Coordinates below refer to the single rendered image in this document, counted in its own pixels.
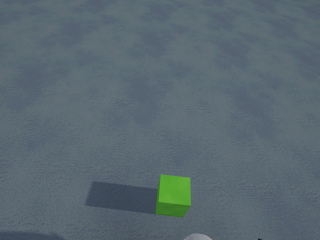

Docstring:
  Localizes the carton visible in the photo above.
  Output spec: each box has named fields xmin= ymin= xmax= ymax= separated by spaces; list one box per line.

xmin=155 ymin=174 xmax=191 ymax=218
